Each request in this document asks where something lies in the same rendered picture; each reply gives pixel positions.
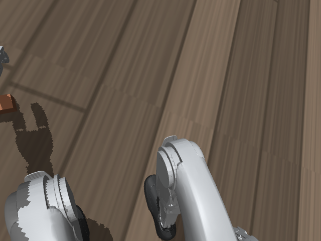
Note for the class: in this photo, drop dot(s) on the right robot foot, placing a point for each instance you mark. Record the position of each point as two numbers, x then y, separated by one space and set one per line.
152 200

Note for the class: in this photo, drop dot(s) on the left robot foot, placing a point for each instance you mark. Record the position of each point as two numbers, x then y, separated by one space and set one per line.
83 224

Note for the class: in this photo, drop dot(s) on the left robot hand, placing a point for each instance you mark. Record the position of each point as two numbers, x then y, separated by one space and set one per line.
3 58

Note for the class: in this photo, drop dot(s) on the right robot hand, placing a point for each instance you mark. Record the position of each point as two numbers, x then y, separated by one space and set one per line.
242 235

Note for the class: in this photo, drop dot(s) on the small box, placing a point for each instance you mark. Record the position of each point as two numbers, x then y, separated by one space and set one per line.
7 104

